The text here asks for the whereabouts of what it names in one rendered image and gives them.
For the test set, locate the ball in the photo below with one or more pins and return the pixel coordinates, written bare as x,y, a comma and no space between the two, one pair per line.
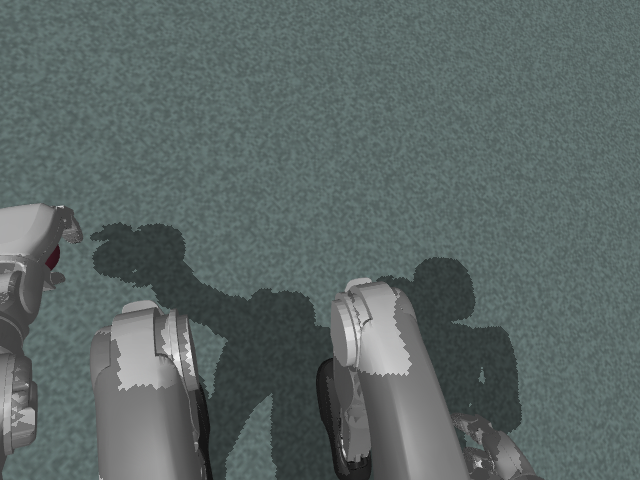
53,258

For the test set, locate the right robot foot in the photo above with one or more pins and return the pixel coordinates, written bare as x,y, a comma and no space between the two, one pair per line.
329,407

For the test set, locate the left robot foot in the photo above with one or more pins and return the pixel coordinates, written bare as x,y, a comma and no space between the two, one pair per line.
203,441

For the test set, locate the left robot arm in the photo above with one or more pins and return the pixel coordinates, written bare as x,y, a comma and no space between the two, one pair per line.
21,286

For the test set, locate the right robot hand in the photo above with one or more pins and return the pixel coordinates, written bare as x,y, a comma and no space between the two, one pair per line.
501,458

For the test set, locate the left robot hand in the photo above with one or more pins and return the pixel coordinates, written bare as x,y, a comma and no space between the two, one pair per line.
33,231

